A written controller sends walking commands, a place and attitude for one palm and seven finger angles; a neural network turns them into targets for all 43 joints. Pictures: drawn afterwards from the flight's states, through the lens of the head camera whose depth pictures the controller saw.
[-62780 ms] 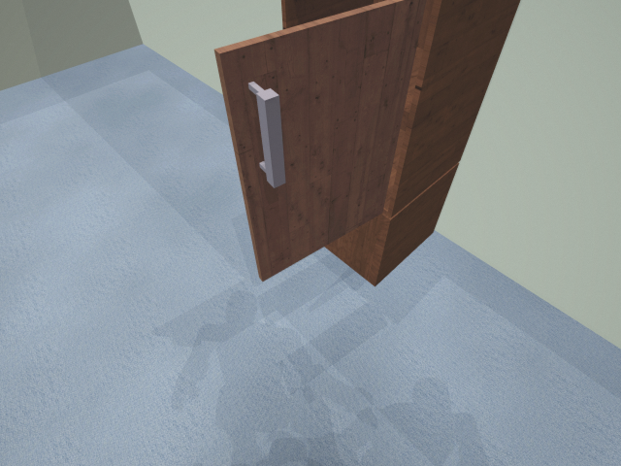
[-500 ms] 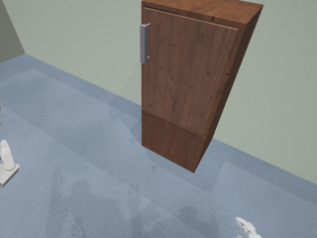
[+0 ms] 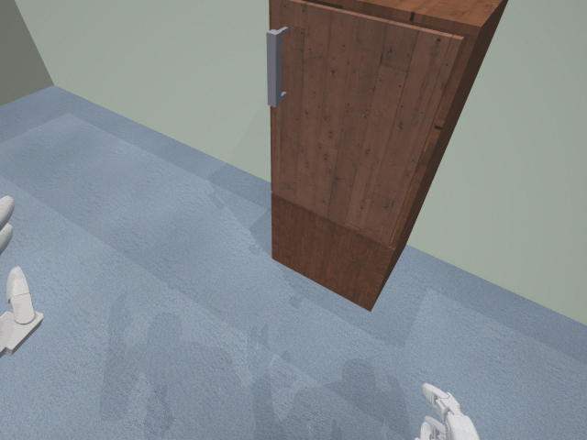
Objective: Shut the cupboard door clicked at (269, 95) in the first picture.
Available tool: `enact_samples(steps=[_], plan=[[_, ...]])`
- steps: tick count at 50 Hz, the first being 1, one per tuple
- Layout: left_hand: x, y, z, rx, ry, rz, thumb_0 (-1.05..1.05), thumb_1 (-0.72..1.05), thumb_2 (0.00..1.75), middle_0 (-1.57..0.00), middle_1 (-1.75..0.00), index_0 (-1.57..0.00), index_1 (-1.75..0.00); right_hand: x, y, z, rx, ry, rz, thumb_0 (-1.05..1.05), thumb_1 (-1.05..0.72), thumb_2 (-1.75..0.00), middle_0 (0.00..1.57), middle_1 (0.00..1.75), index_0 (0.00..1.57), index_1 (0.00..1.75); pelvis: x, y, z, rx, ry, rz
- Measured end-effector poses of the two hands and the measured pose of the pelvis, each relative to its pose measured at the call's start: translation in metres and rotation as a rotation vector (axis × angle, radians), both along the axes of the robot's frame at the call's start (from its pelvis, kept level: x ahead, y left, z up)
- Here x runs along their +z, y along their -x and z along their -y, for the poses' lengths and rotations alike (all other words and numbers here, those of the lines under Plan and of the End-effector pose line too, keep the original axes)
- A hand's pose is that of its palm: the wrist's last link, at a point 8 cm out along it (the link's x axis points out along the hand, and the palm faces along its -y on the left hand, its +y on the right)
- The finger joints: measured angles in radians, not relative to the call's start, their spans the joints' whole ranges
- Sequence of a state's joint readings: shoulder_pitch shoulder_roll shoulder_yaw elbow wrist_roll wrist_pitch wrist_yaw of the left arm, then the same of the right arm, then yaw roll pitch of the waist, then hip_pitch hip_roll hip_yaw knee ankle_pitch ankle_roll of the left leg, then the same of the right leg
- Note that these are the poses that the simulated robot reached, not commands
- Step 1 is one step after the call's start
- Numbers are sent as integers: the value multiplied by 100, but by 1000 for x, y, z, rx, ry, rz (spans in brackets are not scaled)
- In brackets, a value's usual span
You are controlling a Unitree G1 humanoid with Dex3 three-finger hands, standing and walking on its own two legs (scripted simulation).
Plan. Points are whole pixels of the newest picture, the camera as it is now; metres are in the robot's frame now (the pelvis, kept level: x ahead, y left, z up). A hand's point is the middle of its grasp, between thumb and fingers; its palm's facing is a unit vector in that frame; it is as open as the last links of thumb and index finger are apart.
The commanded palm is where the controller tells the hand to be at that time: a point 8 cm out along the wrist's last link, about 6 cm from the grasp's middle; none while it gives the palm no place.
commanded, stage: stop stepping back and stand still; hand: left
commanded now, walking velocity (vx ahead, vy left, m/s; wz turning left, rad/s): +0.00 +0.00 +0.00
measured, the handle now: (279, 67) +0.91 +0.08 +0.10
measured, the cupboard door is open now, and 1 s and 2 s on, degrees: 0 0 0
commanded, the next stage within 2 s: let the arm hang, fingers relaxed in 0.24 s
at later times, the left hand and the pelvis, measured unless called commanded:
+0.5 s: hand (114, 394) +0.20 +0.26 -0.05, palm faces +0.07 -0.91 -0.42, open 7.4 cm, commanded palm none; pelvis +0.00 +0.02 -0.01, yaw +1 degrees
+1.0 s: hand out of the picture -0.09 +0.21 -0.17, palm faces +0.03 -0.98 -0.21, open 7.4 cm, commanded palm none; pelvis -0.01 +0.02 +0.00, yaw +0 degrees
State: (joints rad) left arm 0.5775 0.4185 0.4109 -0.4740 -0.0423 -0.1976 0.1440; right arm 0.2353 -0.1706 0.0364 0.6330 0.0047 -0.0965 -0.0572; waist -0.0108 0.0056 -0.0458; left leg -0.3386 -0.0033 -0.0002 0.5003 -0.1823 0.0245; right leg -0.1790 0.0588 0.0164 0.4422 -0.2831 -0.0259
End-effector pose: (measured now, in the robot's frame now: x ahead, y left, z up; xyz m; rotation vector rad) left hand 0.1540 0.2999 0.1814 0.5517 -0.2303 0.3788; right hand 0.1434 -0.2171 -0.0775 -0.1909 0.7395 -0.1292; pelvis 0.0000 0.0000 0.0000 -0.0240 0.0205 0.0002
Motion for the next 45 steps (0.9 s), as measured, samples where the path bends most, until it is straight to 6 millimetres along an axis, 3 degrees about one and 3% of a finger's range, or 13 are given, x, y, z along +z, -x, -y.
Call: enact_samples(steps=[9, 17, 19, 21, 23, 26, 28, 32, 35, 39, 42, 45], plan=[[-12, -16, -8, 55, 69, -5, 2, 89, 90, -22, -30, -21, -30, 2, -15, 19, -33, 49, -19, 1, -90, -90, 21, 30, 20, 30, 0, -14, -1, -2, -4, 9], [-9, -26, -5, 6, 52, 3, 2, 89, 90, -22, -30, -21, -30, 13, -28, 20, -49, 57, 26, 1, -90, -90, 21, 30, 20, 30, 0, -17, -3, -6, -4, -1], [-32, -34, -8, -17, 48, -95, 1, 89, 90, -21, -30, -20, -30, 7, -30, 20, 2, 45, 24, 1, -90, -90, 20, 30, 20, 30, -2, -15, -7, 5, 1, -6], [-82, -43, -13, -7, 110, -313, 1, 89, 90, -21, -30, -20, -30, -7, -30, 23, 43, 44, -15, 0, -90, -90, 21, 30, 20, 30, -6, -10, -12, 11, 0, -8], [-144, -39, -13, 21, 197, -566, 0, 90, 90, -21, -30, -20, -30, -19, -25, 26, 51, 46, -64, 0, -90, -90, 21, 30, 20, 30, -8, -6, -16, 13, -4, -3], [-229, -6, 3, 54, 326, -916, 1, 90, 90, -20, -29, -19, -30, -29, -5, 30, 31, 52, -145, 0, -90, -90, 21, 30, 20, 30, -9, -1, -17, 11, -12, 10], [-272, 28, 21, 66, 409, -1108, 1, 91, 90, -20, -29, -19, -30, -33, 16, 33, 12, 62, -215, 0, -90, -90, 21, 30, 20, 30, -8, 1, -17, 9, -16, 19], [-325, 104, 60, 91, 567, -1405, 1, 91, 90, -20, -29, -20, -29, -37, 66, 34, -31, 85, -391, 0, -90, -90, 21, 30, 20, 30, -4, 3, -16, 9, -14, 31], [-337, 157, 66, 174, 636, -1543, 1, 95, 90, -21, -30, -20, -30, -39, 104, 31, -59, 91, -526, 0, -90, -90, 20, 30, 20, 30, -1, 3, -14, 14, -9, 33], [-335, 212, 66, 260, 682, -1673, 1, 95, 90, -21, -30, -20, -30, -44, 144, 21, -91, 72, -660, 0, -90, -90, 20, 30, 20, 30, 2, 4, -16, 18, -6, 34], [-328, 239, 62, 317, 684, -1729, 1, 94, 90, -21, -30, -20, -30, -48, 163, 11, -107, 44, -711, 0, -90, -90, 20, 30, 20, 30, 4, 4, -18, 17, -6, 38], [-322, 253, 55, 354, 668, -1753, 1, 93, 90, -21, -30, -20, -30, -53, 171, 1, -118, 12, -725, 0, -90, -90, 20, 30, 20, 30, 4, 6, -20, 14, -7, 44]])
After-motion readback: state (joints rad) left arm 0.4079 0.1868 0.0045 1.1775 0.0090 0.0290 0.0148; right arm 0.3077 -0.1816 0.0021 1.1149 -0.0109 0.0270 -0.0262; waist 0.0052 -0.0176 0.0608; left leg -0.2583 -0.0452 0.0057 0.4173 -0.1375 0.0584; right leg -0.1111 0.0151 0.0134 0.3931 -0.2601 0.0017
